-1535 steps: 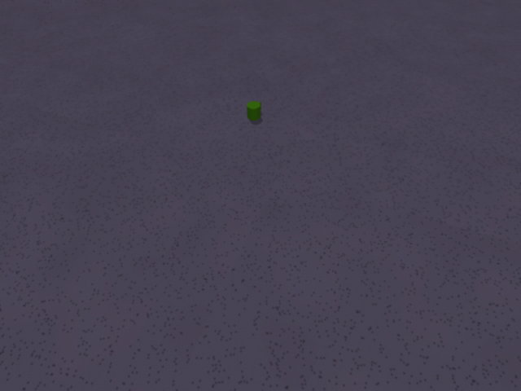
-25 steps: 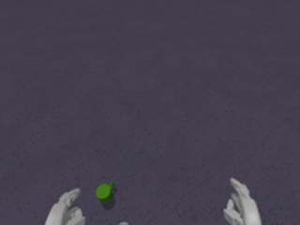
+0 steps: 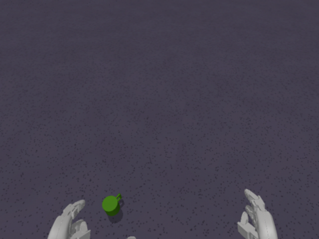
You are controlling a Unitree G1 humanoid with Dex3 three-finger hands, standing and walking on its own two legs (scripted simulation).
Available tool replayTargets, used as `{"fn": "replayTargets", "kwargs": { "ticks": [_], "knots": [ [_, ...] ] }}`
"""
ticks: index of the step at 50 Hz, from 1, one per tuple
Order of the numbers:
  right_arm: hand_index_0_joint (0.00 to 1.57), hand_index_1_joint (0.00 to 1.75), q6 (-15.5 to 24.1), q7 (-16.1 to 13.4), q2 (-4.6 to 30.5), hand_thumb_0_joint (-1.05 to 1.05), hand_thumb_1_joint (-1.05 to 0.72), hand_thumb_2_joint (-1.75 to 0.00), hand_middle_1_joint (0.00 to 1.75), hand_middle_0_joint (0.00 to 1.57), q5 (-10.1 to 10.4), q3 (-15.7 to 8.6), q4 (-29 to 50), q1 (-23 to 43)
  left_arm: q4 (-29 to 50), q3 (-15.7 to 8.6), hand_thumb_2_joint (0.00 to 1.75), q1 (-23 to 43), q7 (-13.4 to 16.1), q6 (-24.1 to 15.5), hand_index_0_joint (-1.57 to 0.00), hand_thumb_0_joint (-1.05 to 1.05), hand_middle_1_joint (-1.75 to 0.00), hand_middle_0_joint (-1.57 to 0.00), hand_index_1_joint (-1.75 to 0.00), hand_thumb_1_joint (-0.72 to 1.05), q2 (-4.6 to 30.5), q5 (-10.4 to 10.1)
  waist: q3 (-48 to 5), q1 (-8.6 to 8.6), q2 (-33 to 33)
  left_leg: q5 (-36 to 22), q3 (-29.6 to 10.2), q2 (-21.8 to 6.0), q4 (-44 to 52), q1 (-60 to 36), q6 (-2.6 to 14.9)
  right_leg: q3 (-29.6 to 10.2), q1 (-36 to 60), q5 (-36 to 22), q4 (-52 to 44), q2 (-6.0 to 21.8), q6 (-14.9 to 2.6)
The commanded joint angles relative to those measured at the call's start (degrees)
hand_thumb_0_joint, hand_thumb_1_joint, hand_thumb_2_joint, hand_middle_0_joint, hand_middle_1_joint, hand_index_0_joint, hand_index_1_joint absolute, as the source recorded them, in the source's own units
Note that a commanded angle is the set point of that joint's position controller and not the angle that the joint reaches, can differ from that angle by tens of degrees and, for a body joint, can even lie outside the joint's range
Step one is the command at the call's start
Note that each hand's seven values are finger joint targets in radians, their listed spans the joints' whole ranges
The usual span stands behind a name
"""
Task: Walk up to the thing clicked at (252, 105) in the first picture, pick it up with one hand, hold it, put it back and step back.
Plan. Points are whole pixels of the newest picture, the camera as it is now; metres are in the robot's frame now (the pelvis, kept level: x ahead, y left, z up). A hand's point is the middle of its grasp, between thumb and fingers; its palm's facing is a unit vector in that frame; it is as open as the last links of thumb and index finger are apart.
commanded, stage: home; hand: left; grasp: from above
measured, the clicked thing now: (113, 203) +0.44 +0.26 -0.67
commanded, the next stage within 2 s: stand in 0.52 s
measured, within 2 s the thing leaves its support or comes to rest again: neither
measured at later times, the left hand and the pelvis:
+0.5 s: hand (88, 233) +0.16 +0.18 -0.04, palm faces +0.04 -0.97 -0.22, open 7.4 cm; pelvis +0.00 +0.00 +0.00, yaw +0 degrees
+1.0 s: hand out of the picture +0.08 +0.24 -0.11, palm faces +0.04 -0.94 -0.34, open 7.4 cm; pelvis +0.00 +0.00 +0.04, yaw +0 degrees
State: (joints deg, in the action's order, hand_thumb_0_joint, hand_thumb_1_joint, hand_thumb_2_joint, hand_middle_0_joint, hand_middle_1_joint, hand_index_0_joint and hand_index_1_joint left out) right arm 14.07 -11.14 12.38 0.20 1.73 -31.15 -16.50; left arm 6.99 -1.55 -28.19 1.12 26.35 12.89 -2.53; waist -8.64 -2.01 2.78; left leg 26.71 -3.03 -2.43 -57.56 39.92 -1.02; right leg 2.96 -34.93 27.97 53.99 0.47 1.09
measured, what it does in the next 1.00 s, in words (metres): stands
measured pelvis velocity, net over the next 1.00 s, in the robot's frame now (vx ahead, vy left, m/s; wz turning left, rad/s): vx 0.00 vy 0.00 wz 0.01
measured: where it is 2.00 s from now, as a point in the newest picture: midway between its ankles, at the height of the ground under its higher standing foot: outside the picture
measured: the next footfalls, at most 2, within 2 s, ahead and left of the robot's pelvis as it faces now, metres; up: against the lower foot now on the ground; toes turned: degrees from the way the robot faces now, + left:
none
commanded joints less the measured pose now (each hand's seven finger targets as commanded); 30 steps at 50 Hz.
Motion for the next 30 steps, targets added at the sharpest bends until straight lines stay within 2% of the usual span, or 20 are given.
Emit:
{"fn": "replayTargets", "kwargs": {
  "ticks": [1, 3, 5, 6, 7, 11, 13, 15, 16, 17, 20, 23, 25, 26, 27, 30],
  "knots": [
    [0.2, 0.3, 3.19, -0.44, 7.07, 0.0, -0.9, -0.9, 0.3, 0.2, 0.05, -2.95, 9.07, 4.29, 10.74, -3.58, 0.9, 1.73, 0.33, -3.1, -0.2, 0.0, -0.3, -0.2, -0.3, 0.9, 5.83, 0.07, -3.94, -0.15, 0.52, -9.6, 0.33, 1.52, 10.17, -7.14, 1.41, 1.36, -0.57, -9.47, -8.67, -2.18, -1.1],
    [0.2, 0.3, 3.07, -0.53, 6.95, 0.0, -0.9, -0.9, 0.3, 0.2, 0.1, -2.95, 9.02, 4.0, 13.08, -4.24, 0.9, 2.89, 0.57, -3.41, -0.2, 0.0, -0.3, -0.2, -0.3, 0.9, 7.15, 0.14, -4.35, 0.08, 0.3, -9.46, 0.9, 1.77, 9.76, -7.05, 1.48, 1.09, -0.65, -9.24, -9.12, -1.97, -1.07],
    [0.2, 0.3, 3.14, -0.42, 6.87, 0.0, -0.9, -0.9, 0.3, 0.2, 0.11, -2.74, 9.49, 4.17, 8.89, -2.36, 0.9, -0.14, 0.23, -2.67, -0.2, 0.0, -0.3, -0.2, -0.3, 0.9, 4.37, -0.07, -3.28, -0.46, -0.51, -8.87, 1.04, 1.81, 9.59, -6.47, 1.59, 1.08, -1.09, -8.89, -9.4, -1.94, -0.97],
    [0.2, 0.3, 3.18, -0.43, 7.15, 0.0, -0.9, -0.9, 0.3, 0.2, 0.14, -2.94, 9.44, 4.2, 11.69, -3.69, 0.9, 1.21, 0.37, -2.89, -0.2, 0.0, -0.3, -0.2, -0.3, 0.9, 5.64, -0.29, -3.82, -0.08, -0.02, -8.88, 0.97, 1.67, 9.79, -6.74, 1.5, 1.17, -0.85, -8.75, -9.1, -2.01, -1.07],
    [0.2, 0.3, 3.19, -0.4, 7.06, 0.0, -0.9, -0.9, 0.3, 0.2, 0.12, -3.08, 9.42, 4.25, 11.72, -3.58, 0.9, 1.39, 0.35, -2.99, -0.2, 0.0, -0.3, -0.2, -0.3, 0.9, 5.6, -0.21, -5.2, 0.02, 0.41, -9.49, 0.61, 1.65, 9.76, -7.06, 1.39, 1.21, -0.45, -9.26, -8.76, -2.04, -1.07],
    [0.2, 0.3, 3.07, -0.44, 6.95, 0.0, -0.9, -0.9, 0.3, 0.2, 0.12, -3.05, 9.57, 3.83, 11.41, -3.3, 0.9, 0.89, 0.41, -3.06, -0.2, 0.0, -0.3, -0.2, -0.3, 0.9, 5.65, 0.01, -5.16, -0.32, -0.24, -11.6, 1.04, 1.73, 8.92, -7.11, 1.51, 1.02, -0.43, -11.24, -8.47, -1.95, -0.99],
    [0.2, 0.3, 2.94, -0.57, 7.11, 0.0, -0.9, -0.9, 0.3, 0.2, 0.13, -3.11, 9.23, 3.59, 13.59, -4.24, 0.9, 2.47, 0.67, -3.22, -0.2, 0.0, -0.3, -0.2, -0.3, 0.9, 7.11, 0.02, -5.7, -0.21, 0.49, -12.44, 1.21, 1.73, 8.67, -7.81, 1.52, 0.81, -0.13, -12.11, -8.54, -1.85, -0.96],
    [0.2, 0.3, 2.91, -0.39, 7.11, 0.0, -0.9, -0.9, 0.3, 0.2, 0.05, -3.02, 9.15, 3.65, 10.49, -3.19, 0.9, 0.6, 0.43, -2.95, -0.2, 0.0, -0.3, -0.2, -0.3, 0.9, 5.43, -0.01, -4.97, -0.34, 0.14, -12.25, 0.95, 1.61, 8.89, -7.54, 1.48, 1.0, -0.19, -11.86, -8.29, -1.99, -0.98],
    [0.2, 0.3, 2.88, -0.47, 7.08, 0.0, -0.9, -0.9, 0.3, 0.2, 0.06, -3.06, 8.98, 3.7, 12.28, -3.68, 0.9, 1.43, 0.54, -3.04, -0.2, 0.0, -0.3, -0.2, -0.3, 0.9, 6.13, -0.08, -4.91, -0.23, 0.44, -12.01, 1.07, 1.61, 8.9, -7.69, 1.46, 0.94, -0.46, -11.59, -8.42, -1.93, -1.03],
    [0.2, 0.3, 2.9, -0.41, 7.06, 0.0, -0.9, -0.9, 0.3, 0.2, 0.06, -2.96, 9.18, 3.99, 10.0, -3.1, 0.9, 0.6, 0.41, -2.86, -0.2, 0.0, -0.3, -0.2, -0.3, 0.9, 5.27, -0.07, -4.42, -0.39, 0.03, -11.49, 0.82, 1.57, 9.12, -7.3, 1.45, 1.13, -0.63, -11.11, -8.42, -2.07, -0.93],
    [0.2, 0.3, 2.73, -0.38, 7.18, 0.0, -0.9, -0.9, 0.3, 0.2, 0.12, -3.13, 9.04, 3.89, 12.35, -4.33, 0.9, 1.79, 0.61, -3.27, -0.2, 0.0, -0.3, -0.2, -0.3, 0.9, 6.91, 0.05, -4.99, 0.06, 0.99, -10.91, 0.85, 1.56, 9.43, -7.55, 1.34, 1.13, -0.69, -10.39, -8.43, -2.03, -1.15],
    [0.2, 0.3, 2.75, -0.29, 7.1, 0.0, -0.9, -0.9, 0.3, 0.2, 0.19, -2.84, 9.4, 4.25, 10.07, -2.75, 0.9, 0.77, 0.37, -2.76, -0.2, 0.0, -0.3, -0.2, -0.3, 0.9, 5.22, -0.18, -2.57, -0.38, -1.17, -8.5, 0.87, 1.77, 9.54, -5.85, 1.69, 1.16, -1.35, -8.6, -9.22, -1.99, -0.98],
    [0.2, 0.3, 2.63, -0.3, 7.11, 0.0, -0.9, -0.9, 0.3, 0.2, 0.3, -3.05, 9.72, 4.19, 11.88, -3.94, 0.9, 0.73, 0.43, -2.8, -0.2, 0.0, -0.3, -0.2, -0.3, 0.9, 6.1, -0.28, -4.85, 0.46, 0.77, -9.0, 0.96, 1.78, 9.64, -6.62, 1.44, 1.02, -0.57, -8.84, -8.8, -1.91, -1.17],
    [0.2, 0.3, 2.55, -0.23, 7.24, 0.0, -0.9, -0.9, 0.3, 0.2, 0.21, -3.14, 9.77, 4.13, 12.75, -4.02, 0.9, 1.18, 0.49, -3.03, -0.2, 0.0, -0.3, -0.2, -0.3, 0.9, 6.46, -0.15, -5.56, 0.04, 0.71, -9.64, 0.81, 1.61, 9.73, -7.27, 1.42, 1.15, -0.44, -9.37, -8.52, -2.06, -1.19],
    [0.2, 0.3, 2.51, -0.23, 7.16, 0.0, -0.9, -0.9, 0.3, 0.2, 0.22, -3.1, 9.83, 4.08, 10.32, -3.15, 0.9, -0.15, 0.32, -2.71, -0.2, 0.0, -0.3, -0.2, -0.3, 0.9, 5.49, -0.09, -4.92, -0.2, -0.11, -10.4, 0.99, 1.71, 9.23, -6.96, 1.51, 1.1, -0.68, -10.17, -8.71, -1.98, -1.02],
    [0.2, 0.3, 2.49, -0.24, 7.17, 0.0, -0.9, -0.9, 0.3, 0.2, 0.29, -3.02, 9.75, 3.86, 11.82, -3.63, 0.9, 1.72, 0.41, -3.06, -0.2, 0.0, -0.3, -0.2, -0.3, 0.9, 6.25, -0.32, -4.7, -0.39, 0.1, -10.63, 1.17, 1.87, 8.75, -6.69, 1.64, 0.86, -0.78, -10.68, -8.73, -1.81, -0.89]
  ]
}}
